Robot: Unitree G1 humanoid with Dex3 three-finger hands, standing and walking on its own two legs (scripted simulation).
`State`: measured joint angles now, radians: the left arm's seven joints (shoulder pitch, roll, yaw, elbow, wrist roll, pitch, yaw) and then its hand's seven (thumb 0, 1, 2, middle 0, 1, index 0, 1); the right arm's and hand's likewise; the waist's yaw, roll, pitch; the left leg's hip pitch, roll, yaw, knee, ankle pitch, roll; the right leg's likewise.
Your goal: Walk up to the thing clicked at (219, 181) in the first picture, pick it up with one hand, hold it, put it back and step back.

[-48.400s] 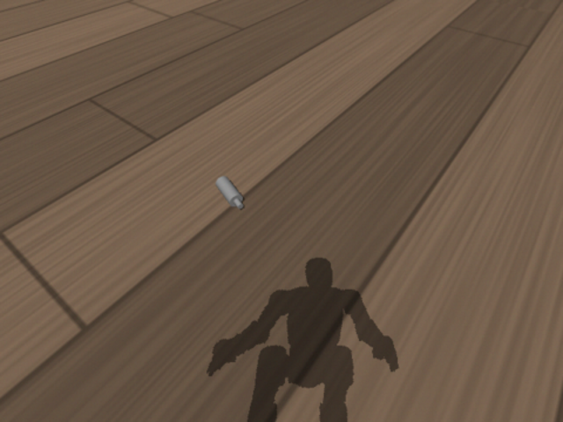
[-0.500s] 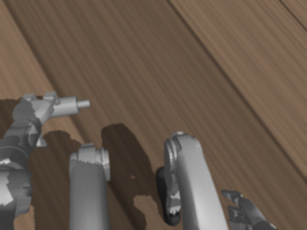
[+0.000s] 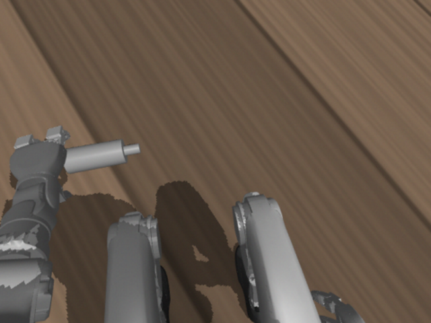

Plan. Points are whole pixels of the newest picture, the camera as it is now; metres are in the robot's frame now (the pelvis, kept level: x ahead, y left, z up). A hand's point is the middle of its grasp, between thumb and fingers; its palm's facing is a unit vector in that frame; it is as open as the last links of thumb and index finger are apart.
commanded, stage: home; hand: left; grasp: from above
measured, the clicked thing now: (104, 154) +0.53 +0.25 -0.34
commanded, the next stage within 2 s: none
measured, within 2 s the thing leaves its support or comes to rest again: neither
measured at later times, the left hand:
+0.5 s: hand (8, 267) +0.25 +0.22 +0.08, palm faces -0.15 -0.80 -0.58, open 7.5 cm
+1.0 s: hand out of the picture +0.22 +0.20 +0.29, palm faces +0.17 -0.96 -0.21, open 7.4 cm
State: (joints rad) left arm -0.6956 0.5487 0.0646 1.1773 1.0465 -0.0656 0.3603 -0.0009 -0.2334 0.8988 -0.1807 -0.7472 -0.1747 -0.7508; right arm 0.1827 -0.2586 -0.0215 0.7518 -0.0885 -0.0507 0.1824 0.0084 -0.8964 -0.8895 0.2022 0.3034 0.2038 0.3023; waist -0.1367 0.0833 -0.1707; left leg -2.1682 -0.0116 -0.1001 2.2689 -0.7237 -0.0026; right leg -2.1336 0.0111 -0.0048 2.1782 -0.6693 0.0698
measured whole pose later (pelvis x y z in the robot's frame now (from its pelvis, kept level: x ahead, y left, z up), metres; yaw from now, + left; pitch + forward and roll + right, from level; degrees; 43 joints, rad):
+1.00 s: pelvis +0.07 +0.00 +0.33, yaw +5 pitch +12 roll -3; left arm 0.52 0.22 0.04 -0.18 -0.07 0.48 0.06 0.01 0.90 0.90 -0.20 -0.30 -0.20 -0.30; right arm 0.34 -0.21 0.03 0.51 0.03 -0.19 -0.18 0.02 -0.90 -0.89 0.20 0.30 0.20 0.30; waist -0.06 0.05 -0.21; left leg -0.77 0.03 -0.07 1.07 -0.51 -0.01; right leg -0.74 0.00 -0.03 0.99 -0.46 0.03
